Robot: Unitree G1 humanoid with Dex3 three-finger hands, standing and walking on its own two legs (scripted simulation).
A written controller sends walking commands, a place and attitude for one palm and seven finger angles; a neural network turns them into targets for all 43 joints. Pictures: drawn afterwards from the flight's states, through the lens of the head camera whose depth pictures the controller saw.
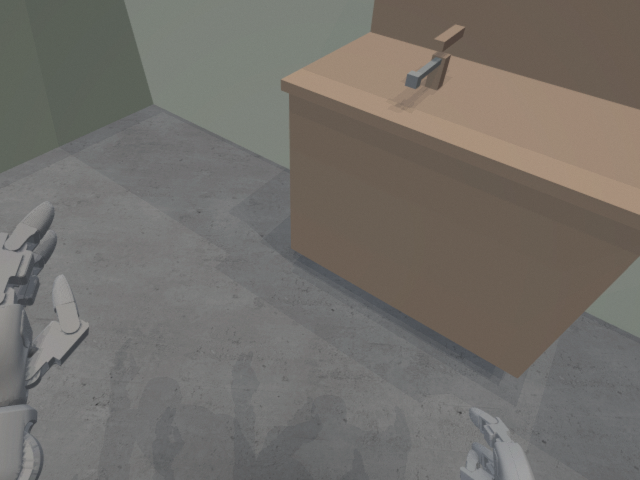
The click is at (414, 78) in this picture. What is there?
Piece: tap's lever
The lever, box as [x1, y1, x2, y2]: [405, 71, 422, 88]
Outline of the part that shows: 410,71 407,74 405,85 416,88 419,85 422,74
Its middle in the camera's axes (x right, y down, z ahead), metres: +0.21 -0.37 +0.90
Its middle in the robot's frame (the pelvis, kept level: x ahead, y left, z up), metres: +0.94 -0.15 +0.09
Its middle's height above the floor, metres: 0.86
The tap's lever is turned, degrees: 0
